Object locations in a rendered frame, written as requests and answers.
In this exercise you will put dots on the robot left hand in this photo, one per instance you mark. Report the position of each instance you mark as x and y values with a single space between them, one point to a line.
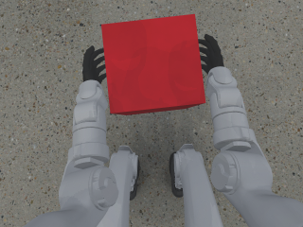
89 65

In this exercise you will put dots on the robot right hand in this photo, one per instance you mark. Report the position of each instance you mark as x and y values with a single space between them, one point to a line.
213 53

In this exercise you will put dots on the robot left upper arm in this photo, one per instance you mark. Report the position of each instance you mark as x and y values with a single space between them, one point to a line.
84 196

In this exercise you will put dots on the left robot shin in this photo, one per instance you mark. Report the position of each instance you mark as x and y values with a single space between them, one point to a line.
127 149

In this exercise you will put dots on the left robot foot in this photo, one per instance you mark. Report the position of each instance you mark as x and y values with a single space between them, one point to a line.
133 193

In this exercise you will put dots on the robot right upper arm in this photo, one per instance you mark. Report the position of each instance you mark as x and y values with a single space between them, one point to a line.
246 180

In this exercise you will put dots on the carton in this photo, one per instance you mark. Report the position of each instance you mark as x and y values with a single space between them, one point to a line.
153 65

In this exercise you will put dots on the right robot forearm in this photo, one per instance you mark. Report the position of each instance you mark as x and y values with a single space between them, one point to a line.
231 128

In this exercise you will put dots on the left robot forearm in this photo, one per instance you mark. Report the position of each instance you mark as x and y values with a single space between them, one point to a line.
89 145

